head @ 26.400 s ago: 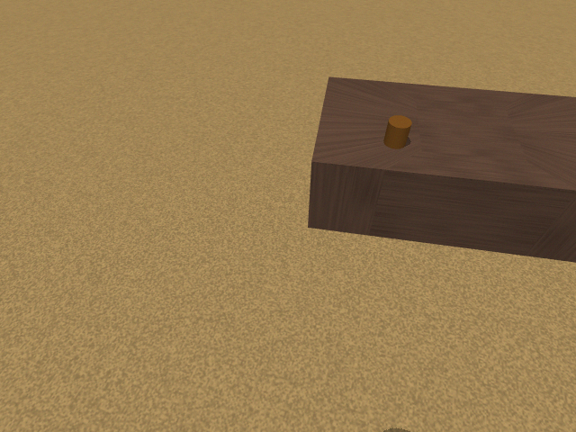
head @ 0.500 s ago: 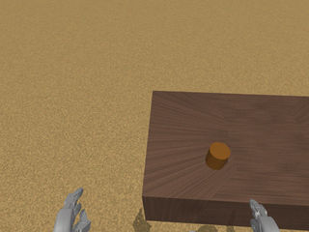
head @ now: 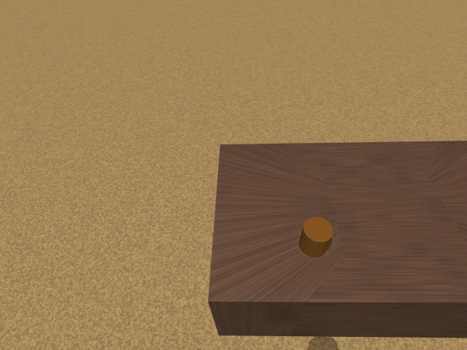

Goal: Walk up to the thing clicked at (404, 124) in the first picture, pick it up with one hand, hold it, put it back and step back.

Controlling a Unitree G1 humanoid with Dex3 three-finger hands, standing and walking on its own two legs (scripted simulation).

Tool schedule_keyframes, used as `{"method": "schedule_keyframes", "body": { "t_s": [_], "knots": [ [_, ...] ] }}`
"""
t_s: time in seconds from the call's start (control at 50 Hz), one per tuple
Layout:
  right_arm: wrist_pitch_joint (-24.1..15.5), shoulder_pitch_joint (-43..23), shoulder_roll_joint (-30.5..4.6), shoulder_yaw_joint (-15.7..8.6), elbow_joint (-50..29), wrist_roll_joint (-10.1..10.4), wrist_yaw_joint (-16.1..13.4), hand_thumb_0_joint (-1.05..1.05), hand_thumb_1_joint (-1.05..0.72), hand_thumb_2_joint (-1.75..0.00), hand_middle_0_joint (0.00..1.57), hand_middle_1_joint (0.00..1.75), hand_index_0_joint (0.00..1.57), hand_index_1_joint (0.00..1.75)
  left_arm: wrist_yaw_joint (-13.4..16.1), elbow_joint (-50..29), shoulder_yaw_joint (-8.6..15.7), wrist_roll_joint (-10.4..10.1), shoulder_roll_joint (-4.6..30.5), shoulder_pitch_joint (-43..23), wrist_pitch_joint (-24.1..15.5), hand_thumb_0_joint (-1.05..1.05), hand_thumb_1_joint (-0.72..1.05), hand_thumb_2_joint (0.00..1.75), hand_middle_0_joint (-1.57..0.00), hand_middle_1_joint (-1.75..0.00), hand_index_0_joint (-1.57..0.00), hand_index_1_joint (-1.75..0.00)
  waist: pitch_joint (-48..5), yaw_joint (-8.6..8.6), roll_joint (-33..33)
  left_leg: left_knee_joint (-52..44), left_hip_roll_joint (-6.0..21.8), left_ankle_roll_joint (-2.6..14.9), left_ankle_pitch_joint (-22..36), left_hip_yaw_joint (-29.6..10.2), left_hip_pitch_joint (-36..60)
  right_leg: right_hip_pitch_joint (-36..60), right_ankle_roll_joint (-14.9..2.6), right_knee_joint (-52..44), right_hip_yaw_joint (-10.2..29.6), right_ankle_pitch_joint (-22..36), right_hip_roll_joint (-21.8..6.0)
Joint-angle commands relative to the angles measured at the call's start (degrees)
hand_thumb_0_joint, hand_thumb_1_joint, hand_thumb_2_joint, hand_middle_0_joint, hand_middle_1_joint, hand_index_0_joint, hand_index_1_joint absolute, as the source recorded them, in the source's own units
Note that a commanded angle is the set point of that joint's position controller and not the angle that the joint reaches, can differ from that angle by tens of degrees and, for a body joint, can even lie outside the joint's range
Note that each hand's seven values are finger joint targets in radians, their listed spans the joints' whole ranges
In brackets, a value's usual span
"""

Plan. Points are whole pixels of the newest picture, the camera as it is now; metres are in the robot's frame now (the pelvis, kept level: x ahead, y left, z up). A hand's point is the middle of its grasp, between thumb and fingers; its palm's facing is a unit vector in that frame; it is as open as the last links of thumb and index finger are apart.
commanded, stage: home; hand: right
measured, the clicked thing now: (315, 237) +0.50 -0.22 -0.32
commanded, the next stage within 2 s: stand in 0.20 s
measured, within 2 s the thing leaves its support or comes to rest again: neither
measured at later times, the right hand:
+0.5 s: hand out of the picture +0.01 -0.23 -0.15, palm faces -0.01 +0.94 -0.33, open 15.4 cm
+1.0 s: hand out of the picture +0.04 -0.23 -0.14, palm faces -0.03 +0.94 -0.33, open 7.5 cm
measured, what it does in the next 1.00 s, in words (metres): stands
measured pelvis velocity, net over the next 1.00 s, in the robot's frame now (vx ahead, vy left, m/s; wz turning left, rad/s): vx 0.00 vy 0.01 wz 0.00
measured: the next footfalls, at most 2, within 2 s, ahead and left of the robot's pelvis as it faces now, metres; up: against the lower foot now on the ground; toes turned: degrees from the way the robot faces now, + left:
none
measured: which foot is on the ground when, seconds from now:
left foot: down 0.00-1.00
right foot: down 0.00-1.00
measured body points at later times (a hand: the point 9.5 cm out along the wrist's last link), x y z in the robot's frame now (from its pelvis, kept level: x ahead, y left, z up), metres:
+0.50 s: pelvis -0.02 +0.01 +0.02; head -0.03 +0.01 +0.47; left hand +0.04 +0.30 -0.12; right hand +0.01 -0.28 -0.12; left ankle -0.04 +0.15 -0.72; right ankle +0.05 -0.11 -0.72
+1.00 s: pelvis +0.00 +0.01 +0.02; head +0.00 +0.01 +0.47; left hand +0.05 +0.30 -0.12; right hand +0.05 -0.28 -0.12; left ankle -0.04 +0.15 -0.72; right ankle +0.05 -0.11 -0.72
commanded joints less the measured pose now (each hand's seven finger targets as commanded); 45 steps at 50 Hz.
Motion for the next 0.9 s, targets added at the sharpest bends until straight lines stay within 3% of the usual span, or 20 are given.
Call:
{"method": "schedule_keyframes", "body": {
  "t_s": [0.0, 0.1, 0.16, 0.28, 0.32, 0.34, 0.48, 0.64, 0.76, 0.78, 0.88],
  "knots": [
    [-2.3, -0.3, -7.9, -1.8, -0.3, 0.1, -0.7, 0.00, 0.53, -0.06, 0.05, 0.05, 0.05, 0.05, 1.1, -2.6, 3.0, -0.8, 11.9, -4.9, -1.2, 0.00, 0.90, 0.90, -0.20, -0.31, -0.20, -0.31, -2.2, -0.77, -5.8, -8.7, 2.1, 2.85, 10.3, -2.0, -1.2, 7.8, -2.35, -14.7, 10.6, 5.2, -6.7],
    [-2.6, -1.9, -9.2, -1.8, 4.6, 0.5, -0.8, 0.00, 0.54, -0.05, 0.05, 0.05, 0.05, 0.05, 1.0, 1.7, 2.7, -1.1, 11.3, -3.8, -0.9, 0.00, 0.90, 0.90, -0.20, -0.31, -0.20, -0.31, -2.9, 0.53, -2.1, -12.7, 3.3, 2.69, 14.6, -2.8, -0.1, 14.0, -1.46, -14.8, 8.1, 10.6, -5.5],
    [-2.5, -2.3, -9.1, -1.4, 7.1, 0.4, -0.7, 0.00, 0.54, -0.06, 0.05, 0.05, 0.05, 0.05, 0.8, 3.4, 2.6, -1.3, 11.4, -5.1, -0.4, 0.00, 0.90, 0.90, -0.20, -0.31, -0.20, -0.31, 1.4, 0.85, -1.0, -16.3, 3.9, 2.82, 9.3, -3.5, -2.6, 12.9, -1.25, -16.4, 7.8, 3.4, -5.1],
    [-2.5, -3.2, -9.9, -1.3, 10.0, 0.6, -0.6, 0.00, 0.53, -0.06, 0.05, 0.05, 0.05, 0.05, 0.5, 6.2, 2.1, -1.4, 11.1, -5.6, -0.2, 0.00, 0.90, 0.90, -0.20, -0.31, -0.20, -0.31, 2.7, 1.16, 0.3, -19.0, 4.3, 3.11, 6.7, -4.3, -2.2, 13.1, -1.01, -17.7, 7.5, 1.7, -5.2],
    [-2.5, -3.2, -10.2, -1.3, 10.7, 0.6, -0.6, 0.00, 0.37, -0.22, 0.20, 0.21, 0.20, 0.21, 0.4, 6.7, 2.0, -1.4, 11.3, -6.3, -0.1, 0.00, 0.90, 0.90, -0.20, -0.30, -0.20, -0.30, 2.8, 1.00, 0.1, -20.0, 4.4, 3.15, 5.0, -4.5, -3.1, 13.5, -0.94, -17.7, 7.5, 1.5, -5.2],
    [-2.4, -3.7, -10.5, -1.4, 10.8, 0.7, -0.5, 0.00, 0.29, -0.30, 0.20, 0.29, 0.20, 0.29, 0.4, 7.1, 1.9, -1.3, 11.1, -6.0, -0.1, 0.00, 0.90, 0.90, -0.20, -0.30, -0.20, -0.30, 3.3, 1.07, -0.3, -20.0, 4.4, 3.28, 4.3, -4.7, -3.1, 12.9, -0.76, -18.1, 7.2, 0.4, -5.0],
    [-2.3, -3.6, -10.3, -1.1, 12.5, 0.7, -0.2, 0.00, -0.27, -0.86, 0.20, 0.30, 0.20, 0.30, 0.4, 9.0, 1.3, -1.5, 11.5, -5.7, -0.1, 0.00, 0.90, 0.90, -0.20, -0.30, -0.20, -0.30, 3.1, 0.92, -2.0, -20.6, 4.2, 3.58, 3.9, -4.5, -1.4, 12.0, -0.56, -19.4, 7.8, -1.0, -5.6],
    [-2.1, -3.8, -10.4, -0.8, 13.6, 1.0, 0.1, 0.00, -0.90, -0.90, 0.20, 0.30, 0.20, 0.30, 0.6, 10.0, 0.8, -1.8, 12.2, -5.6, -0.4, 0.00, 0.90, 0.90, -0.20, -0.30, -0.20, -0.30, 2.0, 0.59, -3.2, -20.1, 4.2, 3.76, 6.6, -4.0, 0.7, 11.4, -0.33, -20.6, 8.3, -0.3, -6.4],
    [-2.0, -4.2, -10.9, -0.7, 14.1, 1.2, 0.2, 0.00, -0.90, -0.90, 0.20, 0.30, 0.20, 0.30, 0.8, 10.4, 0.4, -1.9, 12.6, -5.4, -0.6, 0.00, 0.90, 0.90, -0.20, -0.30, -0.20, -0.30, 1.1, 0.44, -2.9, -19.8, 4.2, 3.66, 9.5, -3.5, 1.7, 12.3, -0.35, -20.8, 8.3, 2.5, -6.7],
    [-2.1, -4.7, -11.1, -0.6, 14.1, 1.1, 0.1, 0.00, -0.90, -0.90, 0.20, 0.30, 0.20, 0.30, 0.8, 10.3, 0.3, -1.9, 12.4, -5.3, -0.7, 0.00, 0.90, 0.90, -0.20, -0.30, -0.20, -0.30, -0.2, 0.43, -1.8, -19.8, 4.5, 3.70, 10.9, -3.5, 2.7, 13.1, -0.41, -20.2, 7.9, 5.5, -6.7],
    [-2.1, -5.8, -11.2, -0.4, 14.6, 1.3, 0.1, 0.00, -0.90, -0.90, 0.20, 0.30, 0.20, 0.30, 0.9, 10.7, 0.0, -2.1, 12.2, -4.9, -0.8, 0.00, 0.90, 0.90, -0.20, -0.30, -0.20, -0.30, 0.1, 0.93, -1.9, -20.4, 4.9, 3.50, 13.0, -3.7, 2.6, 14.4, -0.35, -19.2, 7.0, 9.7, -6.6]
  ]
}}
